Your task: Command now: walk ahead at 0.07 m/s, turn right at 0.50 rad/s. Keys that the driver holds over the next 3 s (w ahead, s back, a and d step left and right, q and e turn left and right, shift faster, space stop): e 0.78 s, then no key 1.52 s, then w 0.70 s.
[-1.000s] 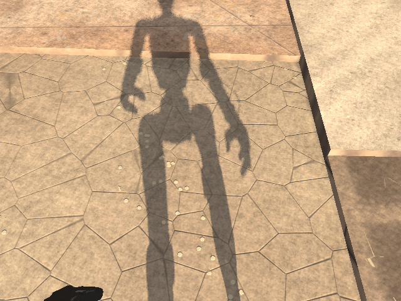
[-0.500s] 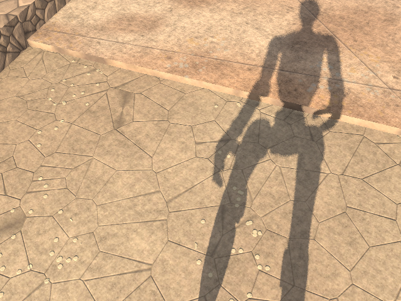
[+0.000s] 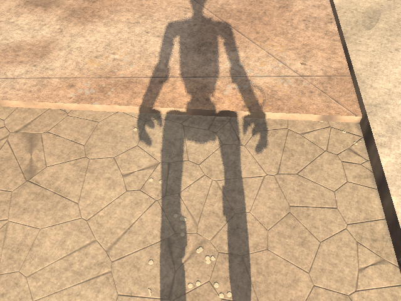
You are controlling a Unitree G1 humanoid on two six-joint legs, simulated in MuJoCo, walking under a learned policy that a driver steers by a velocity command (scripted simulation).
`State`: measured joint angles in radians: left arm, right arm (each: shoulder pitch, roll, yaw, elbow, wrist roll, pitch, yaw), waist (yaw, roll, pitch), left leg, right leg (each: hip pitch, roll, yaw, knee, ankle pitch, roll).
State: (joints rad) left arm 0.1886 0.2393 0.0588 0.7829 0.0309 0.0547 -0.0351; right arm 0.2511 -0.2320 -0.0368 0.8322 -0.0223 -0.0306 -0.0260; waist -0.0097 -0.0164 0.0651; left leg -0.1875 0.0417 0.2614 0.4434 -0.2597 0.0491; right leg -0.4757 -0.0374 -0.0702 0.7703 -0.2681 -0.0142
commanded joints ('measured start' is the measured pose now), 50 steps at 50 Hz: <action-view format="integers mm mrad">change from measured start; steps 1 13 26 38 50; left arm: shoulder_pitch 12 22 -12 -4 59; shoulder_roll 67 168 206 147 247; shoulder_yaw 16 44 66 49 25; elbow -82 -108 -124 -121 -119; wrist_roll -3 -27 -15 -16 -9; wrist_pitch -7 -25 -3 20 -37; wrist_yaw -2 37 15 -13 30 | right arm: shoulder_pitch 8 -3 17 -21 -43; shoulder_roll -169 -109 -104 -163 -86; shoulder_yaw -48 -40 -25 -38 -14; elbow -52 -100 -148 -191 -190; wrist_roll -1 -6 20 -2 9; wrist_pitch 9 69 47 33 71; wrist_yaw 1 7 -14 -18 18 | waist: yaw -3 -2 -7 -15 39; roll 145 -53 -116 154 -258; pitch -94 -141 -126 -79 -114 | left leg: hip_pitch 47 -337 -48 169 -238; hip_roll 304 -26 -112 207 -7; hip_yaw -144 -282 -292 -358 -219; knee -41 621 81 -113 334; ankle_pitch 457 -150 -104 441 -334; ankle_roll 125 -89 -38 158 -51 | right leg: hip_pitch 86 327 191 -119 372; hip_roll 8 -141 -75 95 -330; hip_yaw -19 333 552 110 486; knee -75 -440 -422 294 -481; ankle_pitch -70 487 168 -148 527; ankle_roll -29 -232 -159 83 -195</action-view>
